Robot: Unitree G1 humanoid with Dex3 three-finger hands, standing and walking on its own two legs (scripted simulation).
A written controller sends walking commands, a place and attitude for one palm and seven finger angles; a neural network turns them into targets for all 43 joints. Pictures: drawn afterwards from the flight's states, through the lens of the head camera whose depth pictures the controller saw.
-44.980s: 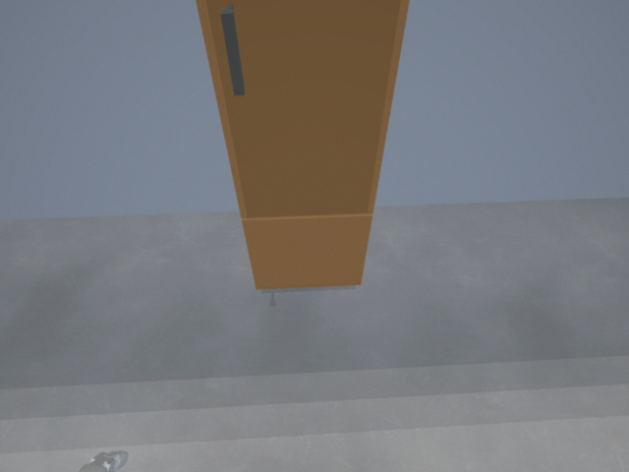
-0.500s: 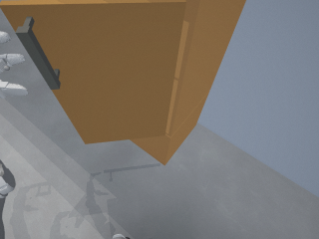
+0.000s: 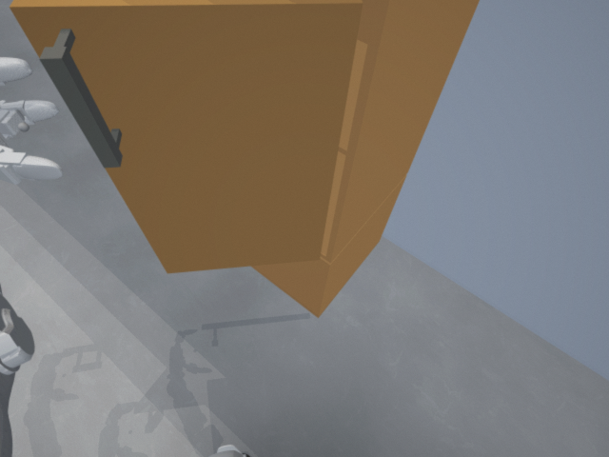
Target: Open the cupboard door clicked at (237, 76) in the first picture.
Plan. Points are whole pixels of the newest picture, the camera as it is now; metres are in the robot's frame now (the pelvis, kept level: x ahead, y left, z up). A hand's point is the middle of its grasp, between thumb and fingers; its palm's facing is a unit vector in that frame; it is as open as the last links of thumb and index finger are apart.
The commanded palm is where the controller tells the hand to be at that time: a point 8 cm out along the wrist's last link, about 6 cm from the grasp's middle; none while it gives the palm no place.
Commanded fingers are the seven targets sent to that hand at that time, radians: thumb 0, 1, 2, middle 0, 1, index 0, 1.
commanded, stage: slide the fingers in behind the handle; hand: left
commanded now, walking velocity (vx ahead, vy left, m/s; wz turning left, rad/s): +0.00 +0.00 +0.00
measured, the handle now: (91, 104) +0.50 +0.25 +0.17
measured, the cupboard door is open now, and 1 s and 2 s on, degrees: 45 45 44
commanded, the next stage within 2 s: move the hooked fingers beside the handle in 1.64 s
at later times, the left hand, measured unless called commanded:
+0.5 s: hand (42, 128) +0.46 +0.29 +0.17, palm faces +0.11 -0.99 +0.01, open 14.0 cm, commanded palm +0.43 +0.33 +0.17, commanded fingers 0.00 -0.50 0.30 -0.30 -1.20 -0.30 -1.20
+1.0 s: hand (51, 134) +0.45 +0.27 +0.17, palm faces +0.14 -0.99 +0.00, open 14.2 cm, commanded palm +0.43 +0.29 +0.17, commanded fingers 0.00 -0.50 0.30 -0.30 -1.20 -0.30 -1.20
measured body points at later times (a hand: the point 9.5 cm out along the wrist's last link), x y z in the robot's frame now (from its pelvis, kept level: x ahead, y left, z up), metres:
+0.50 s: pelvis +0.00 +0.00 +0.00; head +0.07 +0.01 +0.45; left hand +0.45 +0.34 +0.17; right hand +0.03 -0.28 -0.11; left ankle +0.03 +0.13 -0.72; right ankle -0.05 -0.13 -0.72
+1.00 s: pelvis +0.00 +0.00 +0.00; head +0.06 +0.01 +0.45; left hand +0.43 +0.33 +0.17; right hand +0.07 -0.27 -0.11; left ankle +0.03 +0.13 -0.72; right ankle -0.05 -0.13 -0.72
